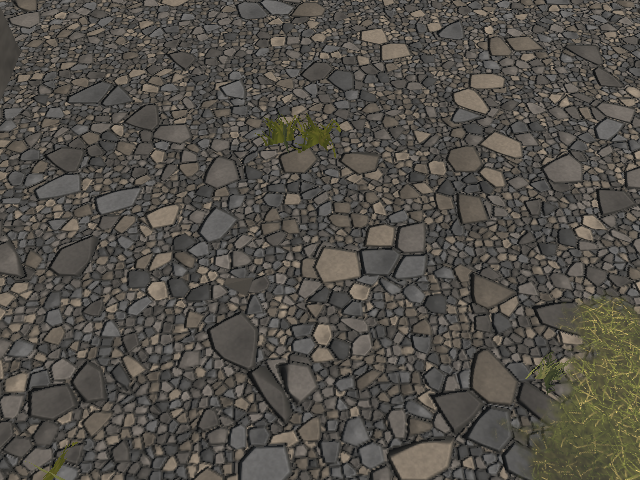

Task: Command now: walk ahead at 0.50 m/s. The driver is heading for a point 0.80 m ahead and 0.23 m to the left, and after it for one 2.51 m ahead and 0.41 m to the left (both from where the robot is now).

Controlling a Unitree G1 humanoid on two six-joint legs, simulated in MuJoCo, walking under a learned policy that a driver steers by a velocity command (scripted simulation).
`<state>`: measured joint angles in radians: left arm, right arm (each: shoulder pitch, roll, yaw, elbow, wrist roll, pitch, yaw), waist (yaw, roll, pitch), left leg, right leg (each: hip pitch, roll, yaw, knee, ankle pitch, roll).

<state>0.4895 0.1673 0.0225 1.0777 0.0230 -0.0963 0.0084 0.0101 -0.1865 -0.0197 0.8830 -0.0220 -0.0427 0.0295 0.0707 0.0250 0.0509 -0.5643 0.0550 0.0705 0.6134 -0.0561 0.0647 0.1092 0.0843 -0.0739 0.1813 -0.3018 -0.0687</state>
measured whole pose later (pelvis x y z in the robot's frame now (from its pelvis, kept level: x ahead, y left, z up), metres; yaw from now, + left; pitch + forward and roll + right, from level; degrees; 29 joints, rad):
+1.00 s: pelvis +0.46 -0.01 +0.01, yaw +11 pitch +0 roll +0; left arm 0.29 0.20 0.04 0.97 0.02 -0.07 0.03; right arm 0.16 -0.21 -0.07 0.90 -0.03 0.01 0.02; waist 0.00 0.02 0.10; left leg -0.56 0.05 0.06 0.82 -0.15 0.04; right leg -0.15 -0.02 -0.26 0.39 -0.23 -0.07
